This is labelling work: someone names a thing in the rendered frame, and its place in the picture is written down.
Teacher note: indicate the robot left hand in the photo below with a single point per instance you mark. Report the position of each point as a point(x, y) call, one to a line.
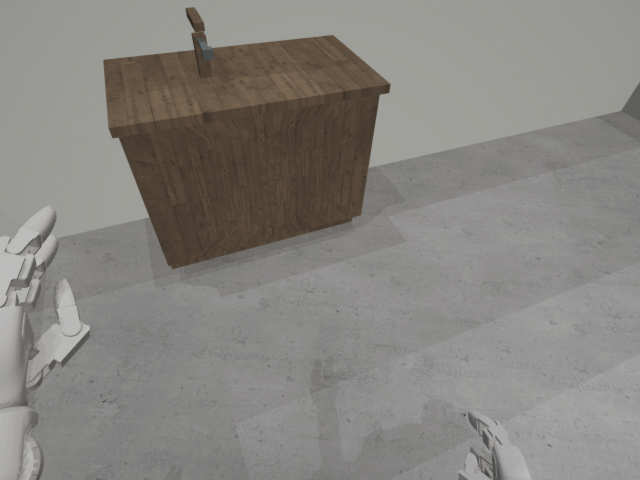
point(23, 260)

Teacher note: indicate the counter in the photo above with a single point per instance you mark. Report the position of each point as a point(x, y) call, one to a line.
point(266, 142)

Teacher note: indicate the left robot forearm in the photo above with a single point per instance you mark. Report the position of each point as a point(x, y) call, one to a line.
point(21, 456)

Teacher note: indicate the robot right hand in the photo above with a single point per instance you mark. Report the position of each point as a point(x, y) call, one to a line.
point(506, 462)

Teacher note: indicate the tap lever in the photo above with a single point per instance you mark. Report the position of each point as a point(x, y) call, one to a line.
point(207, 51)

